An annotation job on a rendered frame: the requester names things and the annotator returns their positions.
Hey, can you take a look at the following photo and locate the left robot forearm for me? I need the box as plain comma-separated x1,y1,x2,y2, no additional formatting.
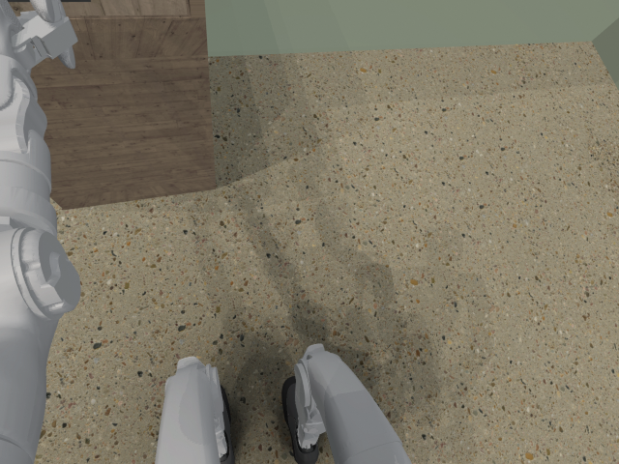
0,54,57,239

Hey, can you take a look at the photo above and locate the left robot upper arm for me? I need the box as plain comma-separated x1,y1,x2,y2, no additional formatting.
0,227,81,464

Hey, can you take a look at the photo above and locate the left robot thigh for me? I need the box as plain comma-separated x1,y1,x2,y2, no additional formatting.
155,364,223,464

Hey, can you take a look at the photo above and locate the left robot hand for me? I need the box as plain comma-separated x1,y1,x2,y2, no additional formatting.
0,0,78,75

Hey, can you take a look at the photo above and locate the cabinet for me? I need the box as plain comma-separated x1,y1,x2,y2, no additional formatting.
30,0,216,210

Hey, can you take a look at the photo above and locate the right robot shin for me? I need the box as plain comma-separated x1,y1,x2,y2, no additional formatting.
295,343,326,449

